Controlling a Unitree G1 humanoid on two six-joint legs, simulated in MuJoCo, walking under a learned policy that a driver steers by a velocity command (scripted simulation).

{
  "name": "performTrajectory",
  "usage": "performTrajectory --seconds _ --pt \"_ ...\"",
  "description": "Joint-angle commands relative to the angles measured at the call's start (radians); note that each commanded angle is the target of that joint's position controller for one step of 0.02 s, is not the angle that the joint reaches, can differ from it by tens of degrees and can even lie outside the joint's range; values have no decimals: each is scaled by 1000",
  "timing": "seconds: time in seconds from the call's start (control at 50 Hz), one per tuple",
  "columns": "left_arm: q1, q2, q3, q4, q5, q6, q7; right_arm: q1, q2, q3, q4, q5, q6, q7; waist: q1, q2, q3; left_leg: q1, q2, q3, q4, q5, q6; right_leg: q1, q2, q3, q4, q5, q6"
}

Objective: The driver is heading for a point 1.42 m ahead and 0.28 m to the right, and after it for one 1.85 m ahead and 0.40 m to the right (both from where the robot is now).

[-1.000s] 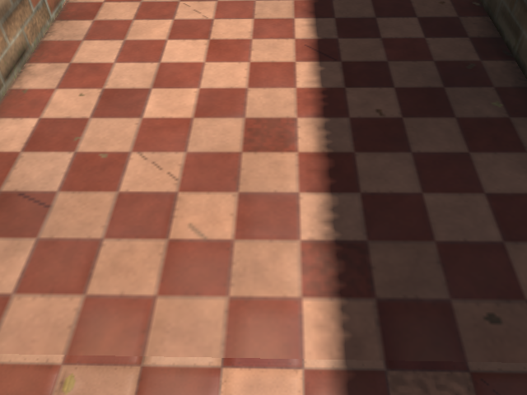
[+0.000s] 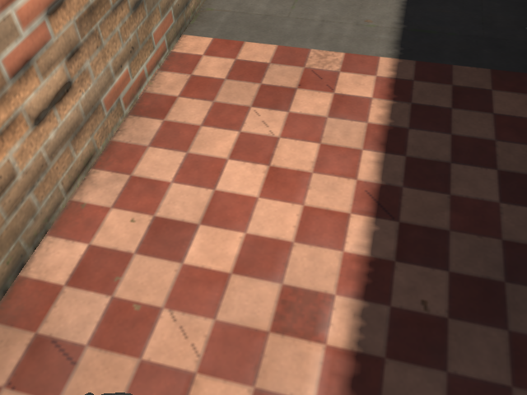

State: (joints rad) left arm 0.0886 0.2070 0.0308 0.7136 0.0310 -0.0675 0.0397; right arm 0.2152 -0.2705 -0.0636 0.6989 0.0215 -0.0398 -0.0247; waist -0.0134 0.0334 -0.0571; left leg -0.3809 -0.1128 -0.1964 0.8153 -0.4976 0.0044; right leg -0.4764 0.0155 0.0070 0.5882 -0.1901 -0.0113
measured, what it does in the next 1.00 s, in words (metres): steps to the right, turning right: left foot, then right foot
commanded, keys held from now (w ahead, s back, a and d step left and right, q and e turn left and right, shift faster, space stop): e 0.52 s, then w+e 0.20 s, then w+q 0.28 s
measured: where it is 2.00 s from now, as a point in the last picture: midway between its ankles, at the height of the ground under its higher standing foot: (375, 333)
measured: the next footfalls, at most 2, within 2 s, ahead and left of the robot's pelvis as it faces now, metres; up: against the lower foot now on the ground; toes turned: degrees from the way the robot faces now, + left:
left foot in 0.36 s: +0.06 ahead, +0.12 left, +0.00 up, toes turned -11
right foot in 0.78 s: -0.03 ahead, -0.17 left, +0.00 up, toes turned -24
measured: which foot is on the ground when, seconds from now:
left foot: up 0.00-0.34, down 0.36-0.78, up 0.80-1.00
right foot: down 0.00-0.36, up 0.38-0.76, down 0.78-1.00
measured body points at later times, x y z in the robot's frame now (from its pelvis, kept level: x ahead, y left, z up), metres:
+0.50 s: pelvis -0.01 +0.01 +0.01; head +0.01 +0.02 +0.46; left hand +0.22 +0.24 -0.08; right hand +0.09 -0.28 -0.07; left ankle +0.02 +0.13 -0.72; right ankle -0.02 -0.11 -0.63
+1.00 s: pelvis +0.08 -0.12 +0.01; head +0.08 -0.12 +0.46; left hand +0.18 +0.08 -0.12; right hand +0.14 -0.39 -0.09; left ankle +0.18 -0.02 -0.60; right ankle -0.07 -0.15 -0.72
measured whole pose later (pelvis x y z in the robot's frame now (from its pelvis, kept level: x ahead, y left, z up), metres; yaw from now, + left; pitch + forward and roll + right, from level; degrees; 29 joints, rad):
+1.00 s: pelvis +0.08 -0.12 +0.01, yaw -20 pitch +6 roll +0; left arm 0.42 0.16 -0.01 0.84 0.08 -0.11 -0.02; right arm 0.19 -0.21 -0.03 0.78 -0.04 -0.10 0.06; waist 0.01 0.00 -0.11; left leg -0.89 0.01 -0.02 1.32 -0.06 0.10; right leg -0.08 0.04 -0.08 0.35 -0.37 -0.06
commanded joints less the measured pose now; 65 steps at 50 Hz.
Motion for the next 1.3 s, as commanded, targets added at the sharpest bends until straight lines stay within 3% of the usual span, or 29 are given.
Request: performTrajectory --seconds 0.02,0.1,0.34,0.36,0.38,0.4,0.44,0.48,0.54,0.56,0.6,0.64,0.74,0.76,0.78,0.8,0.82,0.84,0.86,0.9,0.96,1.02,1.1,1.2,1.22,1.24,1.26,1.28,1.3 --pt "2 23 3 -107 3 2 -14 131 -54 3 -23 -9 16 -1 -24 -196 -204 -169 123 47 287 -113 -82 421 -344 491 -181 496 -241" --pt "-32 169 44 -138 -31 43 -4 -80 -57 -9 -105 -11 52 -29 7 -156 -44 -130 123 136 195 7 -101 214 -189 337 -245 192 -176" --pt "48 146 73 -198 -53 88 -10 -28 -17 -9 -95 -16 16 -18 -10 -179 -43 153 89 158 -313 233 -6 87 -90 408 -159 -141 -144" --pt "50 111 65 -207 -53 75 -11 14 -74 -25 -101 -36 23 -23 -17 -85 -38 262 232 40 -359 271 56 -53 -46 356 -62 -239 -95" --pt "14 94 61 -231 -66 63 -6 25 -156 -46 -91 -57 34 -27 -14 251 19 239 421 -152 -467 363 177 -233 106 98 146 -346 -20" --pt "15 148 77 -221 -50 51 -13 -19 -136 -47 -130 -83 31 -23 -33 328 10 210 557 -288 -527 456 285 -254 64 44 440 -451 38" --pt "69 185 94 -168 -57 69 -22 -123 -54 -18 -185 -62 18 -32 14 112 11 172 464 -142 -474 448 229 -229 23 94 721 -357 70" --pt "82 143 76 -159 -59 94 -32 -144 -48 -8 -184 -26 10 -33 20 68 34 195 406 -29 -451 485 205 -266 -1 77 819 -258 88" --pt "14 111 54 -191 -57 98 -41 -68 -61 -10 -161 -38 17 -35 -27 91 30 240 351 77 -457 385 190 -266 -34 11 685 -132 104" --pt "29 102 18 -153 34 18 -78 -50 -60 -6 -171 -58 -41 -37 -96 192 25 125 352 16 -583 21 239 -276 32 -50 875 -196 112" --pt "8 172 50 -142 16 -31 -99 -21 -113 -19 -146 -63 -82 -39 -85 125 53 225 444 -78 -642 -181 232 -389 -17 21 836 -196 79" --pt "-6 150 47 -145 14 -33 -100 -26 -102 -10 -123 -54 -100 -35 -56 73 43 252 446 -10 -649 -149 180 -328 -71 8 598 -205 56" --pt "170 84 43 -59 -11 -67 -132 -64 -155 -24 -98 -45 -70 -36 11 28 10 39 407 163 -480 -100 155 256 -13 -86 -73 -81 -21" --pt "260 114 59 -16 -23 -95 -118 -30 -115 -9 -70 -76 -57 -21 51 -26 18 -64 381 189 -363 -98 147 423 0 -51 -174 -6 -53" --pt "336 163 84 -16 -1 -110 -89 65 -6 19 -21 -123 -51 -2 75 -98 -51 -146 323 262 -129 5 94 595 -57 21 -128 51 -102" --pt "473 323 112 -34 -9 -125 -54 120 139 57 -75 -107 -66 20 54 -278 -210 -389 155 271 260 -94 30 817 -310 384 -70 550 -347" --pt "506 331 106 -44 16 -137 -51 5 84 45 -134 -55 -108 47 168 -357 -55 -712 6 46 415 -46 29 803 -428 809 -315 235 -427" --pt "458 180 63 15 27 -120 -66 -187 -1 27 -128 -46 -114 42 187 -254 72 -890 70 -1 623 64 83 728 -398 631 -314 -167 -336" --pt "358 121 30 14 9 -97 -77 -184 -40 13 -90 -62 -116 41 114 -174 99 -853 115 72 698 197 107 566 -350 478 -304 -257 -260" --pt "210 64 -10 -3 19 -70 -75 -143 -31 12 -48 -88 -104 60 6 -106 73 -677 140 78 686 358 126 348 -306 286 -348 -67 -221" --pt "178 40 -22 13 39 -64 -50 -179 -7 17 -25 -61 -81 90 -6 -116 27 -688 164 99 564 437 101 406 -295 166 -439 47 -236" --pt "154 105 -7 9 68 -83 -44 -210 9 20 6 -56 -63 105 0 -71 21 -498 157 205 201 608 85 347 -191 -43 -465 269 -175" --pt "388 155 5 132 30 -71 -73 -331 46 37 -44 -55 -19 112 37 -86 102 -435 137 259 -116 576 84 497 -258 -88 -476 603 -126" --pt "430 218 24 157 72 -58 -80 -191 -66 -10 6 -20 -48 84 -42 -166 29 -96 -15 326 -143 458 121 574 -239 -194 -220 1219 24" --pt "229 254 54 83 -48 -11 -14 19 -104 -32 53 38 -32 83 -155 -191 14 -24 -36 369 -248 428 159 598 -198 -205 44 1429 33" --pt "212 245 46 47 -55 -15 6 159 -156 -50 75 12 -28 65 -209 -128 -91 340 49 208 -254 576 215 333 -177 -161 321 1214 41" --pt "336 100 5 14 -14 -38 -9 244 -239 -65 76 -13 -26 52 -126 204 -256 848 342 -219 -172 702 405 -177 13 -101 840 -25 108" --pt "322 122 5 22 -34 -80 -33 206 -202 -59 61 1 -14 34 -117 191 -387 831 409 -571 -386 506 485 -264 85 91 1092 -320 81" --pt "185 170 22 -47 -70 -111 -46 135 -158 -50 18 -2 -14 21 -122 129 -239 686 352 -459 -463 399 403 -338 9 157 1048 -219 29"
Keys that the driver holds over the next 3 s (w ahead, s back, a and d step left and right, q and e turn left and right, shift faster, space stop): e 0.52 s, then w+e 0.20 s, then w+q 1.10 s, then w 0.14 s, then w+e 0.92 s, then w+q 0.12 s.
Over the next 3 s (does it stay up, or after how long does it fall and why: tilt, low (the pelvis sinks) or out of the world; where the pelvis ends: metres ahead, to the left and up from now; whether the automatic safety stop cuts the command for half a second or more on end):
stays up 1.15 -0.27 0.02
